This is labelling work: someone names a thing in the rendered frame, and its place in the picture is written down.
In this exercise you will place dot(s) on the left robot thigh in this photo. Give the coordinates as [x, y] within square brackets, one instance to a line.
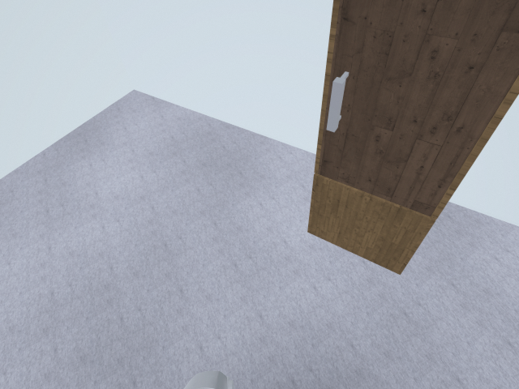
[210, 380]

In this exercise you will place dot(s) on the cupboard door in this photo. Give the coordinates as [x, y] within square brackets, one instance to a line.
[425, 79]

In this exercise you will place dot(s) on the handle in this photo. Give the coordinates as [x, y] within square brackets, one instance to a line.
[338, 87]

